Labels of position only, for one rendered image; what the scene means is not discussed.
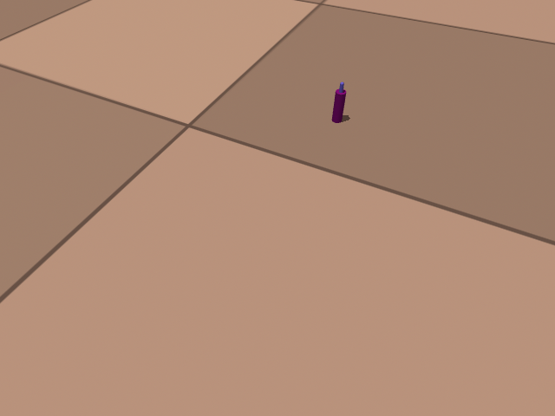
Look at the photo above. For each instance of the bottle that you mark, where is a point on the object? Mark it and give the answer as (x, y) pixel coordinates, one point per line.
(339, 104)

